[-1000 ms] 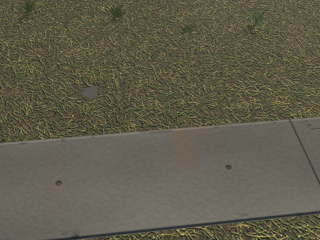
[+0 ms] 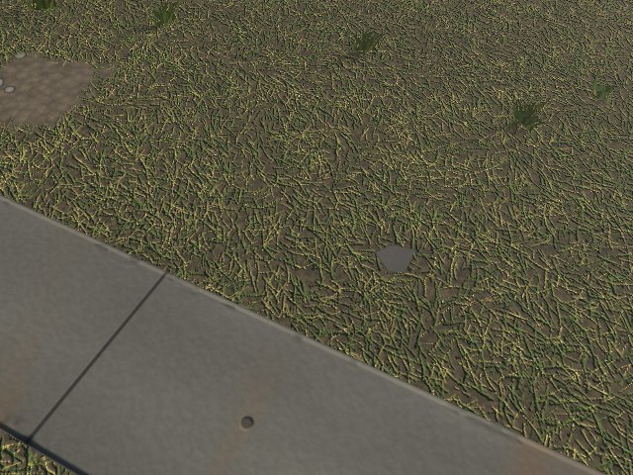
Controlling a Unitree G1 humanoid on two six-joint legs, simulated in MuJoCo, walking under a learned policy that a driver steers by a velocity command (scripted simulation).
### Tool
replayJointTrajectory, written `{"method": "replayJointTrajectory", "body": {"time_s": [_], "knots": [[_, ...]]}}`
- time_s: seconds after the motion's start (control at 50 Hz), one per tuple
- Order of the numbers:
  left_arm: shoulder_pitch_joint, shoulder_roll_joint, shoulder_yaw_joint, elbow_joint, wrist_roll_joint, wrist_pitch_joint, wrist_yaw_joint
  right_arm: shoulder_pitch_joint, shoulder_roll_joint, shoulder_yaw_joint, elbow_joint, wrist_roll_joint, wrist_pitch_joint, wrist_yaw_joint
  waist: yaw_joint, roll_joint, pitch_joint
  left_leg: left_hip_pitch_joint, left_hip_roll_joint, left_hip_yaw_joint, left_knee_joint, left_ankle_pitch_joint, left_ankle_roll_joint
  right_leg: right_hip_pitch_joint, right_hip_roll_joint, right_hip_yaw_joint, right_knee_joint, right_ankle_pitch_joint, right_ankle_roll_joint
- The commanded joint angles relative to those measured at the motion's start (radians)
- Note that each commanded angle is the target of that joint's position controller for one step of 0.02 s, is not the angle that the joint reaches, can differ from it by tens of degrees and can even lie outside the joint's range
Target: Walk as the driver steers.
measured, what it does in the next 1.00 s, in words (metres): walks ahead, turning right: right foot, then left foot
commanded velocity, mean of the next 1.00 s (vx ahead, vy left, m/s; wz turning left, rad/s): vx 0.42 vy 0.00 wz -0.34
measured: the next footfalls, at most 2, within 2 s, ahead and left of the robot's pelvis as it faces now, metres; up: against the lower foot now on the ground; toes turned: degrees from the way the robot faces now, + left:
right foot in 0.40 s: +0.24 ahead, -0.18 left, +0.00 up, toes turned -7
left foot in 0.86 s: +0.59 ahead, -0.09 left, +0.00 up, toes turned -21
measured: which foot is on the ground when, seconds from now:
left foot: down 0.00-0.40, up 0.42-0.84, down 0.86-1.00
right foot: up 0.00-0.38, down 0.40-0.88, up 0.90-1.00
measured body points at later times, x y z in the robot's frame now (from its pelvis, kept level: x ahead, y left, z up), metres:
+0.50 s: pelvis +0.18 -0.10 -0.02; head +0.19 -0.10 +0.42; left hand +0.34 +0.14 -0.12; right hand +0.21 -0.36 -0.15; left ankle +0.06 +0.07 -0.68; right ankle +0.20 -0.18 -0.75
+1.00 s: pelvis +0.46 -0.16 -0.02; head +0.48 -0.17 +0.43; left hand +0.61 +0.06 -0.15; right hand +0.49 -0.44 -0.13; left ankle +0.55 -0.08 -0.75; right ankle +0.32 -0.21 -0.65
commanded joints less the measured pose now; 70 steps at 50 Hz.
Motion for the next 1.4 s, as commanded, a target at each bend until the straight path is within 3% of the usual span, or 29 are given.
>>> {"method": "replayJointTrajectory", "body": {"time_s": [0.02, 0.22, 0.36, 0.4, 0.42, 0.44, 0.46, 0.48, 0.52, 0.56, 0.68, 0.76, 0.82, 0.86, 0.88, 0.9, 0.92, 0.94, 0.96, 1.0, 1.04, 1.1, 1.14, 1.18, 1.24, 1.28, 1.32, 1.36, 1.4], "knots": [[0.032, 0.067, 0.012, -0.016, -0.004, 0.005, -0.032, 0.076, -0.102, -0.020, -0.030, -0.021, 0.000, -0.010, -0.022, 0.119, -0.008, 0.133, 0.241, -0.247, -0.200, -0.206, 0.163, -0.152, -0.013, 0.019, 0.030, 0.112, -0.013], [-0.016, 0.035, -0.034, -0.030, -0.001, -0.013, -0.066, 0.128, -0.106, 0.005, 0.026, -0.037, 0.010, -0.008, -0.083, 0.100, 0.043, 0.248, 0.326, -0.194, -0.197, -0.201, 0.196, -0.178, -0.024, 0.018, -0.271, 0.174, -0.096], [-0.025, 0.048, -0.029, -0.044, -0.029, -0.053, -0.091, 0.099, -0.119, 0.029, 0.084, -0.043, 0.030, -0.021, -0.033, 0.085, 0.085, 0.143, 0.304, -0.036, -0.108, -0.188, 0.128, 0.086, 0.041, -0.042, -0.354, 0.269, -0.182], [0.079, 0.100, -0.002, -0.021, -0.040, -0.078, -0.078, 0.114, -0.089, 0.044, 0.097, -0.071, 0.023, -0.024, 0.031, 0.030, 0.006, 0.070, 0.223, 0.066, 0.140, 0.032, 0.071, 0.308, 0.074, -0.019, -0.346, 0.241, -0.226], [0.219, 0.153, 0.008, 0.012, -0.034, -0.081, -0.060, 0.180, 0.003, 0.072, 0.060, -0.097, 0.017, -0.024, 0.040, -0.149, -0.205, -0.072, 0.074, 0.155, 0.466, -0.040, -0.019, 0.623, -0.042, 0.235, -0.358, 0.293, -0.356], [0.403, 0.176, 0.004, 0.035, -0.016, -0.076, -0.055, 0.170, 0.030, 0.092, 0.033, -0.103, -0.003, 0.005, 0.132, -0.255, -0.306, -0.443, -0.081, 0.046, 0.714, -0.439, -0.066, 0.950, -0.243, 0.721, -0.548, 0.067, -0.503], [0.480, 0.141, 0.006, 0.091, 0.005, -0.083, -0.059, -0.040, -0.030, 0.069, 0.015, -0.073, -0.011, 0.020, 0.214, -0.149, -0.039, -0.705, -0.017, -0.103, 0.856, -0.395, -0.024, 0.846, -0.222, 0.727, -0.634, -0.160, -0.375], [0.425, 0.128, 0.001, 0.095, -0.002, -0.083, -0.061, -0.079, -0.063, 0.059, 0.026, -0.058, -0.021, 0.004, 0.191, -0.102, 0.049, -0.727, 0.030, -0.108, 0.951, -0.322, -0.011, 0.692, -0.217, 0.651, -0.621, -0.168, -0.348], [0.321, 0.042, -0.037, 0.094, -0.012, -0.075, -0.067, -0.046, -0.053, 0.063, 0.033, -0.088, -0.026, -0.021, 0.083, -0.074, 0.021, -0.606, 0.086, -0.111, 0.915, -0.231, 0.010, 0.505, -0.184, 0.552, -0.628, -0.038, -0.361], [0.163, 0.001, -0.059, 0.039, -0.009, -0.069, -0.066, -0.039, -0.027, 0.071, 0.040, -0.090, -0.004, -0.023, 0.005, -0.047, 0.022, -0.502, 0.116, -0.099, 0.826, -0.175, 0.003, 0.330, -0.152, 0.484, -0.691, 0.025, -0.351], [0.200, 0.098, -0.020, 0.064, 0.000, -0.074, -0.110, -0.216, 0.018, 0.102, -0.015, -0.051, 0.044, -0.005, 0.044, -0.035, 0.019, -0.340, 0.073, 0.026, 0.413, 0.139, -0.099, 0.157, -0.038, 0.284, -0.662, 0.485, -0.343], [0.319, 0.097, -0.005, 0.113, 0.005, -0.053, -0.138, -0.333, -0.020, 0.097, -0.052, -0.056, 0.047, 0.005, 0.088, -0.045, 0.038, -0.309, 0.027, 0.030, 0.254, 0.209, -0.089, 0.251, -0.074, 0.381, -0.622, 0.482, -0.338], [0.303, 0.109, 0.004, 0.119, 0.013, -0.036, -0.132, -0.368, -0.034, 0.090, -0.055, -0.052, 0.038, -0.009, 0.069, -0.065, 0.017, -0.242, -0.004, 0.047, 0.201, 0.129, -0.052, 0.356, -0.095, 0.416, -0.565, 0.605, -0.306], [0.236, 0.110, 0.000, 0.105, 0.025, -0.041, -0.136, -0.100, -0.109, 0.054, 0.021, -0.014, 0.016, -0.025, -0.061, -0.025, -0.102, 0.185, 0.021, 0.029, 0.246, 0.228, 0.050, 0.206, -0.016, 0.357, -0.338, 0.814, -0.208], [0.222, 0.037, -0.025, 0.060, 0.020, -0.054, -0.135, 0.159, -0.157, 0.038, 0.075, -0.019, 0.002, -0.033, -0.141, 0.108, -0.308, 0.525, 0.186, -0.127, 0.271, 0.391, 0.199, 0.063, 0.115, 0.282, -0.047, 0.615, -0.135], [0.412, -0.097, -0.067, 0.082, 0.028, -0.078, -0.130, 0.343, -0.114, 0.054, 0.116, -0.031, 0.000, -0.020, -0.112, 0.322, -0.573, 0.929, 0.473, -0.568, 0.179, 0.403, 0.472, -0.247, 0.243, 0.209, 0.358, -0.277, -0.062], [0.272, 0.015, -0.039, 0.082, 0.011, -0.073, -0.137, 0.341, -0.081, 0.049, 0.139, -0.060, 0.002, -0.026, -0.171, 0.087, -0.281, 0.711, 0.465, -0.597, 0.064, 0.128, 0.354, -0.438, 0.144, 0.186, 0.561, -0.226, -0.078], [0.207, 0.041, -0.030, 0.086, 0.000, -0.061, -0.115, 0.190, -0.059, 0.051, 0.116, -0.043, 0.007, -0.027, -0.118, 0.048, -0.102, 0.424, 0.433, -0.451, 0.002, -0.018, 0.271, -0.410, 0.058, 0.169, 0.574, -0.114, -0.099], [0.180, 0.053, -0.028, 0.092, 0.009, -0.051, -0.088, 0.071, 0.017, 0.075, 0.091, -0.034, 0.014, -0.034, -0.077, 0.005, -0.059, 0.243, 0.400, -0.353, -0.063, -0.034, 0.233, -0.334, -0.001, 0.157, 0.489, -0.034, -0.104], [0.135, -0.014, -0.058, 0.091, 0.046, -0.035, -0.085, -0.002, 0.086, 0.098, 0.083, -0.031, 0.012, -0.047, -0.022, 0.033, -0.064, 0.121, 0.329, -0.199, -0.139, 0.127, 0.190, -0.201, -0.075, 0.151, 0.340, 0.009, -0.101], [0.096, -0.040, -0.069, 0.076, 0.027, -0.022, -0.094, -0.021, 0.044, 0.074, 0.097, -0.032, -0.008, -0.061, -0.006, 0.039, -0.052, 0.087, 0.295, -0.080, -0.186, 0.132, 0.182, -0.167, -0.085, 0.113, 0.210, -0.057, -0.073], [0.082, -0.064, -0.085, 0.074, 0.019, -0.005, -0.118, 0.030, -0.028, 0.038, 0.133, -0.073, -0.020, -0.062, -0.025, 0.011, -0.014, -0.001, 0.260, 0.084, -0.225, 0.130, 0.190, -0.123, -0.096, 0.045, 0.069, 0.176, -0.059], [0.142, -0.057, -0.086, 0.078, 0.024, 0.000, -0.138, 0.053, 0.006, 0.044, 0.147, -0.107, -0.019, -0.052, 0.002, 0.019, 0.001, -0.038, 0.278, 0.127, -0.163, 0.201, 0.190, -0.125, -0.100, 0.089, 0.178, 0.355, -0.096], [0.055, -0.013, -0.071, 0.044, 0.032, -0.002, -0.126, 0.110, 0.047, 0.063, 0.188, -0.087, -0.031, -0.056, -0.020, 0.025, 0.043, 0.151, 0.289, 0.122, -0.095, 0.141, 0.158, -0.321, -0.141, 0.165, 0.039, 0.512, -0.109], [-0.074, -0.045, -0.080, 0.012, 0.031, 0.001, -0.108, 0.285, 0.038, 0.074, 0.256, -0.083, -0.026, -0.049, -0.098, 0.043, 0.067, 0.342, 0.314, 0.087, -0.020, 0.068, 0.155, -0.469, -0.144, 0.137, -0.127, 0.594, -0.104], [-0.137, -0.052, -0.090, 0.013, 0.022, 0.015, -0.103, 0.279, 0.025, 0.076, 0.249, -0.093, -0.014, -0.026, -0.121, 0.022, 0.097, 0.085, 0.216, 0.183, -0.017, -0.116, 0.118, -0.159, -0.096, 0.026, -0.312, 0.734, -0.109], [-0.138, -0.037, -0.090, -0.006, 0.026, 0.045, -0.101, 0.270, -0.004, 0.072, 0.264, -0.098, -0.007, 0.001, -0.095, 0.019, 0.159, 0.017, 0.274, 0.147, 0.004, -0.210, 0.119, -0.096, -0.108, 0.050, -0.289, 0.683, -0.110], [-0.188, -0.020, -0.091, -0.019, 0.046, 0.047, -0.097, 0.312, -0.040, 0.059, 0.296, -0.065, -0.001, -0.011, -0.126, -0.025, 0.199, 0.173, 0.312, 0.105, 0.070, -0.230, 0.114, -0.201, -0.122, 0.063, -0.408, 0.575, -0.096], [-0.193, -0.052, -0.105, 0.010, 0.049, 0.041, -0.090, 0.372, -0.033, 0.060, 0.334, -0.064, 0.026, -0.032, -0.145, -0.039, 0.184, 0.275, 0.314, 0.093, 0.150, -0.198, 0.087, -0.179, -0.130, 0.066, -0.511, 0.590, -0.082]]}}
Keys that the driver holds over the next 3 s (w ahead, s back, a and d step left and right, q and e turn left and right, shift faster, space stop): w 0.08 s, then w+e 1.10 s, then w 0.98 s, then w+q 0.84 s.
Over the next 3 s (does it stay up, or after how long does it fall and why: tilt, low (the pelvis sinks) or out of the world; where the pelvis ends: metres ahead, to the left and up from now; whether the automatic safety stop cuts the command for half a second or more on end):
stays up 1.38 -0.88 -0.17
